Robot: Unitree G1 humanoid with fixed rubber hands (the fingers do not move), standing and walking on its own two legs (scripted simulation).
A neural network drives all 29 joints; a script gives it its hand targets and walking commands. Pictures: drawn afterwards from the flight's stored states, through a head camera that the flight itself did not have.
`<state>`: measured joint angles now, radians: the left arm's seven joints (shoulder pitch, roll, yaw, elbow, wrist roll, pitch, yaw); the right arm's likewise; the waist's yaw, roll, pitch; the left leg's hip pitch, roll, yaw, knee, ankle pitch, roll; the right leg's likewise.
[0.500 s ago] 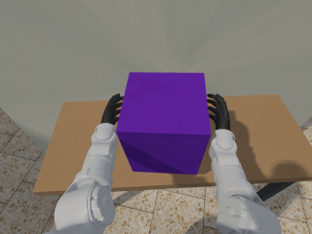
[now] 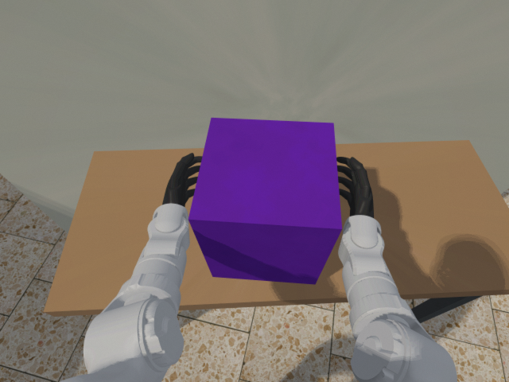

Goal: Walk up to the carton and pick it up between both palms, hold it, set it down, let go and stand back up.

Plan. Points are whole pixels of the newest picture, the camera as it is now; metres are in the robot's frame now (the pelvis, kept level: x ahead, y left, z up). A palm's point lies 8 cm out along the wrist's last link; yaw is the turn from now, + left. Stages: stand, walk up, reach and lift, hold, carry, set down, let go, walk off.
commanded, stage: set down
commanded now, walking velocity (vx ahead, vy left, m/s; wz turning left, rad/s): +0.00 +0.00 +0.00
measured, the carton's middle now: (267, 207) +0.44 +0.00 -0.04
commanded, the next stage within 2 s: none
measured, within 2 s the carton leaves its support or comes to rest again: rests again in 0.40 s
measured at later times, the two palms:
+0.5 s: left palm (177, 207) +0.41 +0.15 +0.01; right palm (357, 217) +0.39 -0.15 +0.02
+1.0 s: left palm (176, 209) +0.41 +0.15 +0.01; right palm (357, 218) +0.38 -0.15 +0.02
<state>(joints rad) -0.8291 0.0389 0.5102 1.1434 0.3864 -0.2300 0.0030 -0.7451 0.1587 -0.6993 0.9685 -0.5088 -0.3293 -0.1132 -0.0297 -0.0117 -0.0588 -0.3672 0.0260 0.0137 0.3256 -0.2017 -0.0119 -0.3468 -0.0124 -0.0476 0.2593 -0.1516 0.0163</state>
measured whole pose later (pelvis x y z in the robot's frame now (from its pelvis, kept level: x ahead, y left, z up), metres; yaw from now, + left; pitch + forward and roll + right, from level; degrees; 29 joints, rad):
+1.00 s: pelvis -0.02 +0.00 +0.00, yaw +1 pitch +18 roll -1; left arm -0.89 0.06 0.61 1.27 0.43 -0.33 0.00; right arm -0.78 0.17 -0.81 0.99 -0.61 -0.35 -0.09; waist -0.04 -0.02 -0.10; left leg -0.48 0.02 0.01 0.34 -0.17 -0.01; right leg -0.46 -0.02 -0.07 0.29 -0.14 0.01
